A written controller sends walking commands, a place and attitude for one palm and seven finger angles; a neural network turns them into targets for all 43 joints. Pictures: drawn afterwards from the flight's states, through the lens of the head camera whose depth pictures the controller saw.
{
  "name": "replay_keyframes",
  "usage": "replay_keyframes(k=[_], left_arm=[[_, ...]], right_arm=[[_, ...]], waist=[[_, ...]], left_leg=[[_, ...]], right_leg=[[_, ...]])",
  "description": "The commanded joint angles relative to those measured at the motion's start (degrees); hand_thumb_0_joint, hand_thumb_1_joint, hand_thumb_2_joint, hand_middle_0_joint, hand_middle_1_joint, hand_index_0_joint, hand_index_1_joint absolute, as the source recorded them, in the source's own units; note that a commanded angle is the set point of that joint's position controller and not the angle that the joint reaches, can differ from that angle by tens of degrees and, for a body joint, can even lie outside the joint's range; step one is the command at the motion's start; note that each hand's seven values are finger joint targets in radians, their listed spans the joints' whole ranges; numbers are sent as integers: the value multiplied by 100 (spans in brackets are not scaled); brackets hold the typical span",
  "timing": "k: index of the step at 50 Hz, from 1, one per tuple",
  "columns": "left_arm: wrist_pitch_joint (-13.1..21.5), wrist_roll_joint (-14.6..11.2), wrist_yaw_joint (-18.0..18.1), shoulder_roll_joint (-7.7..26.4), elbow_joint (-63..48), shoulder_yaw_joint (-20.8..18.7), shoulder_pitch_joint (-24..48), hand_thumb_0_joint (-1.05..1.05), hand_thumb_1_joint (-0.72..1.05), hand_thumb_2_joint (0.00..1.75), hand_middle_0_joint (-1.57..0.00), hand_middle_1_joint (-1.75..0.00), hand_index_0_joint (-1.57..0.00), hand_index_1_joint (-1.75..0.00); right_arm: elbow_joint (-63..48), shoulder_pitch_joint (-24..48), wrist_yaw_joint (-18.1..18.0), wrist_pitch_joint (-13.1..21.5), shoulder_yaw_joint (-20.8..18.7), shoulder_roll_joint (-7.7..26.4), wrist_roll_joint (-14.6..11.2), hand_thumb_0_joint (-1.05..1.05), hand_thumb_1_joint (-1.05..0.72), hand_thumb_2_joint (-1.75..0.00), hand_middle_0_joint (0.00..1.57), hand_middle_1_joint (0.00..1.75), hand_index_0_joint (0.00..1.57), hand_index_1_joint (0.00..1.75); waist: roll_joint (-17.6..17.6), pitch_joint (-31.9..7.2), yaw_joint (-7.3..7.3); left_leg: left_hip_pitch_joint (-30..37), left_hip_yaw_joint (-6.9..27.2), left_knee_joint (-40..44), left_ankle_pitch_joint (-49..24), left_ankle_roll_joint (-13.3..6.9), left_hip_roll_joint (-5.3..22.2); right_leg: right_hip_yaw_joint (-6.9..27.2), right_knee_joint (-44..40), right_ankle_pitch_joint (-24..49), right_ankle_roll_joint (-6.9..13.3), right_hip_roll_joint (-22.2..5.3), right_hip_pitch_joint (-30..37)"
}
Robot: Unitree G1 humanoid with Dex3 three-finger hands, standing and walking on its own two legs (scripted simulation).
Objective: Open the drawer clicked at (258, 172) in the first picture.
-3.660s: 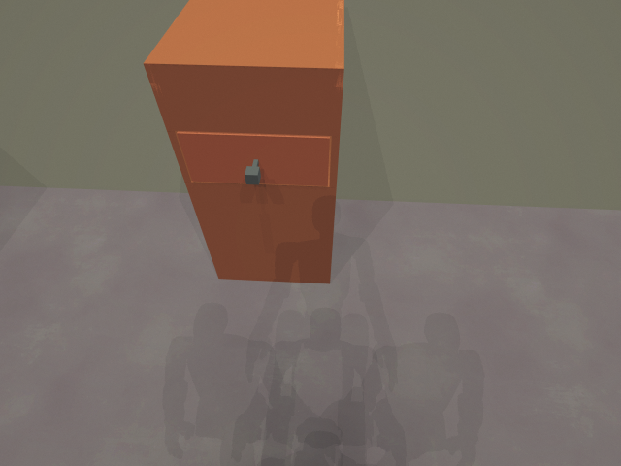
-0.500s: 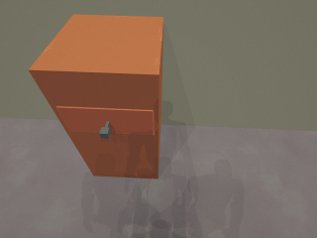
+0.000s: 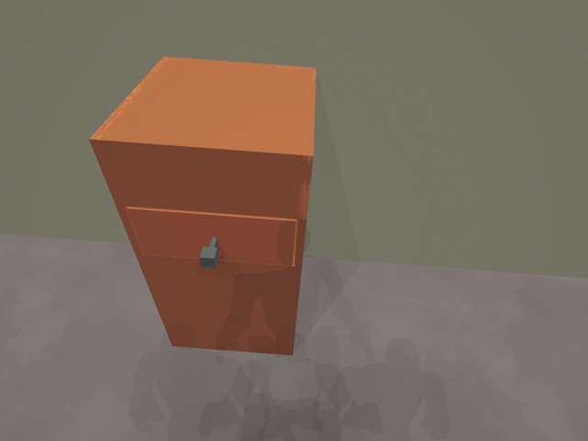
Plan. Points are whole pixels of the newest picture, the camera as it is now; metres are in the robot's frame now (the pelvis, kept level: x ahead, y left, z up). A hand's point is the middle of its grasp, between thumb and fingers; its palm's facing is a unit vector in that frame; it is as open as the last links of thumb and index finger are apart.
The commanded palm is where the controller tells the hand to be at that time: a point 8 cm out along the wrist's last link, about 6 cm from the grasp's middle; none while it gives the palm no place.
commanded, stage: look again from close up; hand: left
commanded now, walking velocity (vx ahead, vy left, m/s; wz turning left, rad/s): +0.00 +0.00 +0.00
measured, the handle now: (211, 251) +0.56 +0.22 -0.17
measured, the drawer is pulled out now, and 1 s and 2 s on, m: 0.00 0.00 0.00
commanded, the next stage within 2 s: shuffle to correct the standing spot in 0.08 s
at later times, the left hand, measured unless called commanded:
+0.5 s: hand out of the picture -0.07 +0.18 -0.18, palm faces +0.08 -0.99 -0.15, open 7.3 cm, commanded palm none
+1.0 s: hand out of the picture +0.10 +0.21 -0.17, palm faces -0.01 -0.97 -0.23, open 7.3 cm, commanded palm none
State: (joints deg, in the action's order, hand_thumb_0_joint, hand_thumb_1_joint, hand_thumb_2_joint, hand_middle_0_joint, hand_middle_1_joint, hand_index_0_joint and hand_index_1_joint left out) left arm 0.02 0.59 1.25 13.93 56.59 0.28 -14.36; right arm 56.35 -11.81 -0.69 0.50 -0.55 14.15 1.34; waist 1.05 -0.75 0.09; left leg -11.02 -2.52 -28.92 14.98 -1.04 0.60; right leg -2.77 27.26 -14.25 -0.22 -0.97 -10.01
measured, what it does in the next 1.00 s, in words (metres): shifts its weight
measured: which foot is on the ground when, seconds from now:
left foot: down 0.00-1.00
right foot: down 0.00-1.00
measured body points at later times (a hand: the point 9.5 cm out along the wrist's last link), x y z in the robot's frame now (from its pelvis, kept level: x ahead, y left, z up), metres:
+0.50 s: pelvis +0.00 +0.02 +0.00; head +0.00 +0.03 +0.44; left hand -0.07 +0.23 -0.16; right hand -0.03 -0.21 -0.16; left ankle +0.01 +0.10 -0.74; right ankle +0.01 -0.12 -0.74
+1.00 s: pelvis +0.05 +0.03 -0.01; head +0.07 +0.03 +0.44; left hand +0.11 +0.26 -0.16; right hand +0.02 -0.17 -0.17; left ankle +0.01 +0.11 -0.74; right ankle +0.07 -0.10 -0.74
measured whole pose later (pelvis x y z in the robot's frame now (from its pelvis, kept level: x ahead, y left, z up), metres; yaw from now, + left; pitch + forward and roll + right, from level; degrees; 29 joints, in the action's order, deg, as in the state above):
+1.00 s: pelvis +0.05 +0.03 -0.01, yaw -3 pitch -1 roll +0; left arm -1.1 0.9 2.7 9.2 56.7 -2.4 -14.0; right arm 62.0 -17.2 -2.6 -0.3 -1.7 5.9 0.9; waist -0.6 3.0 -1.2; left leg -9.6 -7.2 -30.9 20.6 -3.3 -0.8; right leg -2.5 32.0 -14.2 -0.4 -1.9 -16.7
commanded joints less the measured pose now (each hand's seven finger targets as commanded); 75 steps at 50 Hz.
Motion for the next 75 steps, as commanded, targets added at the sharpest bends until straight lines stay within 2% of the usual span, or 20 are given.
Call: replay_keyframes(k=[1, 9, 14, 20, 25, 27, 28, 29, 30, 31, 32, 33, 35, 39, 42, 46, 54, 58, 70, 75], left_arm=[[72, 31, 37, 648, -209, -96, -192, 0, 90, 90, -20, -30, -20, -30], [54, 49, 63, 360, 34, -33, -519, 0, 90, 90, -20, -30, -20, -30], [9, 131, 32, 214, 168, -111, -916, 0, 90, 90, -20, -30, -20, -30], [76, 100, 4, 36, 284, -225, -1288, 0, 90, 90, -20, -30, -20, -30], [126, 61, 67, 203, 377, -380, -1586, 0, 90, 90, -20, -30, -20, -30], [113, 84, 73, 130, 320, -390, -1323, 0, 90, 90, -20, -30, -20, -30], [76, 99, 67, -60, 286, -352, -1156, 0, 90, 90, -20, -30, -20, -30], [45, 107, 54, -354, 246, -277, -1076, 0, 90, 90, -20, -30, -20, -30], [67, 125, 69, -552, 180, -196, -963, 0, 90, 90, -20, -30, -20, -30], [81, 130, 94, -524, 146, -168, -884, 0, 90, 90, -20, -30, -20, -30], [94, 98, 104, -527, 227, -147, -895, 0, 90, 90, -20, -30, -20, -30], [89, 50, 104, -647, 305, -121, -940, 0, 90, 90, -20, -30, -20, -30], [37, -7, 120, -692, 403, -105, -1122, 0, 90, 90, -20, -30, -20, -30], [-60, 21, 144, -340, 283, -218, -1151, 0, 90, 90, -20, -30, -20, -30], [-111, 58, 145, -272, 104, -268, -873, 0, 90, 90, -20, -30, -20, -30], [-84, 52, 165, -170, -69, -314, -775, 0, 90, 90, -20, -30, -20, -30], [-30, 50, 153, -78, -108, -227, -332, 0, 90, 90, -20, -30, -20, -30], [5, 49, 137, -106, 20, -193, -349, 0, 90, 90, -20, -30, -20, -30], [91, 32, 117, -123, 393, -103, -692, 0, 90, 90, -20, -30, -20, -30], [122, 23, 128, -246, 516, -80, -915, 0, 90, 90, -20, -30, -20, -30]], right_arm=[[-216, -100, -31, 58, -111, 727, -12, 0, -90, -90, 20, 30, 20, 30], [7, -296, -4, 25, -86, 545, -39, 0, -90, -90, 20, 30, 20, 30], [169, -579, 6, -99, -151, 522, -2, 0, -90, -90, 20, 30, 20, 30], [261, -899, -15, -41, -150, 208, -26, 0, -90, -90, 20, 30, 20, 30], [240, -1068, 6, 36, -122, -169, -33, 0, -90, -90, 20, 30, 20, 30], [322, -1392, 6, 62, -128, -220, -37, 0, -90, -90, 20, 30, 20, 30], [424, -1683, -15, 91, -120, -196, -39, 0, -90, -90, 20, 30, 20, 30], [592, -2035, -56, 135, -148, -9, -31, 0, -90, -90, 20, 30, 20, 30], [710, -2326, -140, 168, -190, 202, -19, 0, -90, -90, 20, 30, 20, 30], [737, -2257, -209, 184, -126, 79, -15, 0, -90, -90, 20, 30, 20, 30], [690, -2086, -244, 198, -69, -45, -31, 0, -90, -90, 20, 30, 20, 30], [650, -1823, -270, 219, -24, -64, -31, 0, -90, -90, 20, 30, 20, 30], [587, -1489, -300, 213, -24, -54, -75, 0, -90, -90, 20, 30, 20, 30], [534, -1355, -322, 132, -141, -108, -120, 0, -90, -90, 20, 30, 20, 30], [490, -1311, -317, 37, -224, -144, -78, 0, -90, -90, 20, 30, 20, 30], [433, -1209, -271, -5, -277, -149, -65, 0, -90, -90, 20, 30, 20, 30], [390, -909, -120, -37, -172, -256, -50, 0, -90, -90, 20, 30, 20, 30], [451, -848, -88, -2, -122, -172, -43, 0, -90, -90, 20, 30, 20, 30], [646, -1082, -72, -39, -33, -147, -53, 0, -90, -90, 20, 30, 20, 30], [727, -1213, -94, -9, -8, -221, -62, 0, -90, -90, 20, 30, 20, 30]], waist=[[-271, 466, 3], [-169, 434, 11], [-181, 715, 51], [68, 807, 63], [694, 706, 40], [389, 850, -176], [-117, 970, -305], [-1032, 1020, -364], [-1685, 1012, -414], [-1282, 1044, -333], [-676, 953, -199], [-428, 772, -87], [-449, 391, 21], [-489, 434, 69], [-316, 525, 11], [-164, -56, -12], [182, 315, -53], [-184, 351, -23], [-3, 652, -55], [-82, 567, -55]], left_leg=[[-473, 706, 965, -37, -98, 550], [-578, 809, 1275, 473, -71, 558], [-979, 868, 1374, 2148, -200, 552], [-1052, 676, 726, 1780, -272, 361], [-1178, -48, -593, 899, -157, 9], [-542, -54, -151, 903, -169, 63], [-177, 263, 403, 932, -200, 219], [187, 1209, 1116, 801, -380, 870], [622, 2192, 1654, -96, -638, 1576], [730, 2238, 1543, -1542, -959, 1795], [633, 1952, 1261, -2957, -1086, 1805], [520, 1494, 1047, -4053, -1087, 1708], [482, 726, 710, -5017, -769, 1301], [-136, 513, 542, -3644, -270, 961], [-347, 553, 482, -3266, -255, 925], [-80, 315, 166, -2904, -196, 763], [-416, 313, 659, -362, -114, 533], [-412, 395, 1020, -152, -115, 599], [-295, 313, 1210, 337, -74, 482], [-256, 323, 1227, 180, -76, 508]], right_leg=[[537, -667, 189, 151, -462, -158], [434, -697, 193, 49, -459, -55], [339, -579, -1455, 67, -319, -358], [758, -642, -1665, 323, -482, -446], [1770, -1285, -2409, 786, -1295, -412], [1315, -951, -2159, 713, -1065, -1021], [842, -354, -1737, 561, -681, -1375], [180, 718, -1087, 307, -139, -1778], [-281, 1673, -1135, 120, 86, -2261], [47, 2135, -1348, 126, -133, -2401], [189, 2139, -1271, 110, -294, -2143], [222, 1758, -1170, 53, -394, -1671], [34, 639, -385, -32, -317, -702], [156, 181, 1570, 111, -350, 35], [260, 497, 1995, 158, -370, -92], [445, 525, 2624, 234, -533, 57], [696, -173, 1267, 262, -602, -191], [599, -402, 869, 190, -494, -66], [688, -1084, -42, 142, -526, -250], [622, -1017, 218, 154, -519, -163]])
